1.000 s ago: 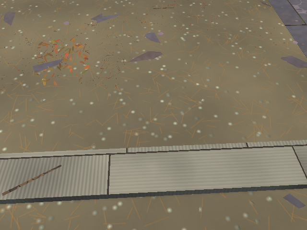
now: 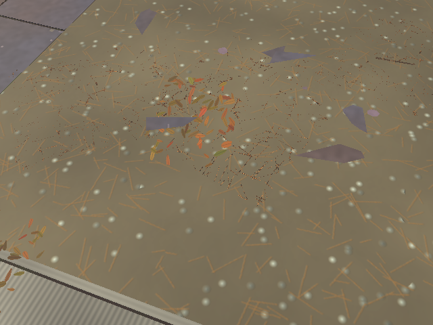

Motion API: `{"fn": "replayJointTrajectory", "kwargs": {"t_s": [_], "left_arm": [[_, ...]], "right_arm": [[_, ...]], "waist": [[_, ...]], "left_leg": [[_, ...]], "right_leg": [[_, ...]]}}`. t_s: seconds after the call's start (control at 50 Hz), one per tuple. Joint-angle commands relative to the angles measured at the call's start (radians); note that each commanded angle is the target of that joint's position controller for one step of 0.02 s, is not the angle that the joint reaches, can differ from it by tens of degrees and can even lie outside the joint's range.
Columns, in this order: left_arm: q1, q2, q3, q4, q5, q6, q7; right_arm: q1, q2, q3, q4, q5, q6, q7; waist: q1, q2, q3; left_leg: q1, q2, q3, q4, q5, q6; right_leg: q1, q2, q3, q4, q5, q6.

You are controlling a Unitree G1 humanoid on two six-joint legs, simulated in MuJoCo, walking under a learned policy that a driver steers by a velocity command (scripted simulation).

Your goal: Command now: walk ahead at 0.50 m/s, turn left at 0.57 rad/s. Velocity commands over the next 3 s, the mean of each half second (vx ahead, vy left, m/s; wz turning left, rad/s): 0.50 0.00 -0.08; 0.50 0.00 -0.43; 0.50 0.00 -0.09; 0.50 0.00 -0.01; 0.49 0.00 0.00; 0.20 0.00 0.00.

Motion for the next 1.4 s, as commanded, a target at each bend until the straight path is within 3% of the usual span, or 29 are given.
{"fn": "replayJointTrajectory", "kwargs": {"t_s": [0.02,0.1,0.16,0.24,0.3,0.32,0.34,0.36,0.38,0.42,0.46,0.54,0.72,0.78,0.82,0.84,0.86,0.88,0.9,0.94,0.98,1.12,1.24,1.28,1.32,1.34,1.36,1.38,1.4], "left_arm": [[-0.058,0.079,0.022,-0.11,0.014,-0.008,-0.006],[-0.062,0.016,-0.009,-0.14,0.029,0.016,-0.012],[-0.167,-0.005,-0.026,-0.156,0.026,0.016,-0.017],[-0.198,0.05,-0.01,-0.183,0.001,0.021,-0.026],[0.039,0.119,0.036,-0.126,0.011,0.028,-0.037],[0.181,0.19,0.065,-0.099,0.013,0.031,-0.037],[0.252,0.294,0.092,-0.084,0.024,0.031,-0.04],[0.193,0.207,0.063,-0.112,0.03,0.024,-0.034],[0.126,0.15,0.046,-0.126,0.035,0.023,-0.03],[0.056,0.112,0.032,-0.128,0.032,0.026,-0.038],[0.005,0.07,0.018,-0.142,0.036,0.023,-0.039],[0.053,0.115,0.035,-0.148,0.017,0.017,-0.015],[0.151,0.156,0.062,-0.154,-0.003,0.056,0.014],[0.124,0.156,0.066,-0.169,0.001,0.067,0.017],[0.105,0.1,0.049,-0.182,0.009,0.069,0.015],[0.103,0.033,0.024,-0.197,0.022,0.063,0.011],[0.213,-0.012,0.009,-0.229,0.002,0.047,0.012],[0.228,0.079,0.023,-0.207,-0.018,0.041,0.014],[0.14,0.134,0.035,-0.209,-0.015,0.041,0.012],[0.03,0.117,0.035,-0.23,0.012,0.036,0.009],[0.022,0.093,0.034,-0.238,0.013,0.039,-0.002],[-0.142,0.022,0.004,-0.288,0.017,0.038,-0.016],[-0.297,0.036,0.007,-0.339,0.0,0.028,-0.044],[-0.289,0.057,0.014,-0.345,0.002,0.024,-0.05],[-0.122,0.107,0.044,-0.299,0.013,0.024,-0.042],[0.045,0.159,0.066,-0.257,0.021,0.027,-0.03],[0.185,0.263,0.087,-0.242,0.044,0.034,-0.019],[0.215,0.231,0.078,-0.224,0.025,0.039,-0.024],[0.164,0.171,0.058,-0.225,0.019,0.041,-0.024]], "right_arm": [[0.052,-0.082,-0.013,-0.055,0.002,-0.008,-0.021],[0.065,-0.102,-0.007,-0.032,-0.001,-0.002,-0.043],[0.117,-0.14,-0.012,-0.019,-0.008,-0.009,-0.037],[0.157,-0.153,-0.013,0.013,0.006,-0.014,-0.026],[0.112,-0.153,-0.008,0.003,-0.006,-0.004,-0.034],[0.115,-0.141,-0.001,-0.017,-0.013,-0.006,-0.044],[0.228,-0.022,0.03,-0.043,-0.016,-0.022,-0.03],[0.188,-0.077,0.024,-0.025,-0.022,-0.054,-0.008],[0.104,-0.128,0.008,-0.05,0.019,-0.073,0.009],[-0.007,-0.099,0.016,-0.094,0.007,-0.085,-0.001],[0.031,-0.095,0.009,-0.096,-0.003,-0.066,-0.013],[-0.02,-0.082,0.009,-0.116,-0.025,-0.041,-0.039],[-0.248,-0.075,0.013,-0.176,0.009,-0.076,-0.016],[-0.203,-0.118,-0.004,-0.174,0.014,-0.097,-0.005],[-0.045,-0.15,-0.023,-0.128,0.0,-0.107,-0.009],[0.103,-0.201,-0.036,-0.109,-0.02,-0.112,-0.015],[0.195,-0.295,-0.059,-0.08,-0.033,-0.098,-0.013],[0.209,-0.228,-0.048,-0.068,-0.009,-0.095,-0.005],[0.173,-0.154,-0.028,-0.077,0.0,-0.092,-0.006],[0.101,-0.114,-0.01,-0.082,-0.011,-0.08,-0.005],[0.082,-0.091,0.001,-0.075,-0.016,-0.08,-0.003],[0.154,-0.161,-0.009,-0.022,0.006,-0.067,-0.016],[0.243,-0.185,-0.006,0.026,0.019,-0.043,-0.016],[0.24,-0.201,-0.011,0.035,0.02,-0.031,-0.022],[0.216,-0.21,-0.012,0.033,0.021,-0.021,-0.028],[0.206,-0.188,-0.002,0.018,0.011,-0.022,-0.03],[0.27,-0.092,0.03,-0.019,-0.009,-0.04,-0.028],[0.3,-0.078,0.041,-0.009,-0.001,-0.061,-0.021],[0.224,-0.167,0.014,-0.021,0.025,-0.072,-0.015]], "waist": [[0.001,0.044,-0.054],[0.033,0.062,0.003],[-0.023,0.096,-0.014],[-0.026,0.117,-0.012],[0.102,0.125,-0.162],[0.15,0.023,-0.225],[0.085,-0.327,-0.342],[0.09,-0.27,-0.374],[0.083,-0.161,-0.217],[0.034,0.034,-0.077],[-0.024,-0.022,-0.07],[-0.011,-0.022,-0.052],[0.084,-0.088,-0.033],[0.044,-0.12,-0.045],[-0.029,-0.124,-0.121],[-0.089,-0.016,-0.241],[-0.042,0.31,-0.304],[-0.061,0.295,-0.26],[-0.08,0.182,-0.149],[-0.055,0.089,-0.059],[-0.02,0.122,-0.046],[-0.052,0.099,-0.023],[-0.094,0.106,0.019],[-0.069,0.116,0.014],[0.032,0.109,-0.089],[0.104,0.082,-0.203],[0.112,-0.132,-0.369],[0.105,-0.27,-0.468],[0.107,-0.173,-0.319]], "left_leg": [[0.229,0.284,-0.355,-0.24,0.253,0.215],[0.042,0.245,-0.181,-0.308,0.287,0.154],[-0.003,0.218,-0.092,-0.338,0.326,0.121],[0.287,0.323,-0.086,-0.291,0.521,0.078],[0.319,0.267,0.025,0.04,0.924,0.004],[0.161,0.211,0.059,0.311,0.745,-0.037],[-0.232,0.005,0.012,0.763,0.065,-0.107],[-0.367,0.007,-0.177,0.954,-0.197,-0.074],[-0.476,0.058,-0.18,1.022,-0.168,-0.052],[-0.427,0.142,-0.135,0.894,-0.085,-0.032],[-0.329,0.178,-0.132,0.8,-0.036,-0.04],[-0.34,0.174,-0.089,0.555,0.046,-0.119],[-0.231,0.089,-0.094,0.053,0.22,-0.182],[-0.13,0.082,-0.105,-0.018,0.14,-0.152],[0.086,0.111,-0.093,-0.063,0.133,-0.099],[0.313,0.276,-0.251,-0.061,0.068,-0.032],[0.587,0.463,-0.691,-0.157,-0.143,0.125],[0.584,0.498,-0.842,-0.203,-0.343,0.16],[0.497,0.454,-0.698,-0.202,-0.32,0.125],[0.324,0.361,-0.476,-0.225,-0.088,0.086],[0.238,0.309,-0.364,-0.262,0.065,0.076],[0.198,0.278,-0.175,-0.314,0.293,0.078],[0.279,0.319,-0.158,-0.275,0.282,0.052],[0.325,0.338,-0.156,-0.229,0.372,0.034],[0.311,0.293,-0.097,-0.032,0.656,0.0],[0.18,0.248,-0.058,0.177,0.601,-0.032],[-0.192,0.127,0.001,0.573,0.195,-0.096],[-0.389,0.051,-0.102,0.778,-0.35,-0.111],[-0.491,0.115,-0.136,0.856,-0.314,-0.103]], "right_leg": [[-0.326,-0.045,0.024,0.027,0.02,0.027],[-0.342,-0.082,-0.024,-0.124,0.129,0.048],[-0.166,-0.043,-0.09,-0.392,0.305,0.01],[-0.228,-0.009,-0.088,-0.552,0.266,-0.074],[0.096,0.123,-0.152,-0.642,0.266,-0.145],[0.322,0.051,0.034,-0.72,0.294,-0.184],[0.61,-0.206,0.667,-0.971,-0.04,-0.389],[0.643,-0.245,0.921,-1.141,-0.207,-0.37],[0.531,-0.251,0.789,-1.113,-0.254,-0.325],[0.268,-0.172,0.536,-1.114,-0.041,-0.282],[0.167,-0.091,0.393,-1.143,0.076,-0.266],[0.156,-0.057,0.271,-1.181,0.266,-0.286],[0.237,-0.064,0.312,-1.093,0.195,-0.249],[0.271,-0.076,0.392,-1.008,0.191,-0.224],[0.244,-0.019,0.356,-0.861,0.25,-0.176],[0.136,0.042,0.264,-0.592,0.181,-0.135],[-0.217,0.177,0.129,-0.296,-0.116,-0.073],[-0.377,0.122,0.163,-0.125,-0.154,-0.061],[-0.414,0.086,0.178,-0.073,-0.062,-0.061],[-0.368,0.038,0.143,-0.138,0.066,-0.059],[-0.297,0.005,0.112,-0.217,0.117,-0.056],[-0.254,-0.01,0.021,-0.58,0.356,-0.022],[-0.184,0.033,-0.01,-0.785,0.401,-0.049],[-0.135,0.049,-0.017,-0.829,0.341,-0.077],[0.126,0.099,-0.062,-0.887,0.346,-0.123],[0.394,0.037,-0.002,-0.855,0.385,-0.164],[0.796,-0.234,0.377,-0.842,0.372,-0.291],[0.879,-0.335,0.715,-0.996,0.233,-0.377],[0.767,-0.295,0.623,-1.026,0.148,-0.332]]}}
